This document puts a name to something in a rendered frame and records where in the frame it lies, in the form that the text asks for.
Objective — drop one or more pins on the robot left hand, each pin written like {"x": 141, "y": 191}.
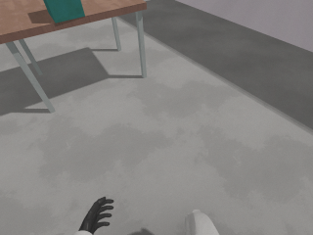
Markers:
{"x": 90, "y": 222}

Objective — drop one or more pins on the carton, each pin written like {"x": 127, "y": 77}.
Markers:
{"x": 64, "y": 10}

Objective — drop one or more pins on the robot right thigh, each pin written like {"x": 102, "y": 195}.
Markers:
{"x": 198, "y": 223}

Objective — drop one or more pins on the table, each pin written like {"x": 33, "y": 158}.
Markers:
{"x": 20, "y": 19}

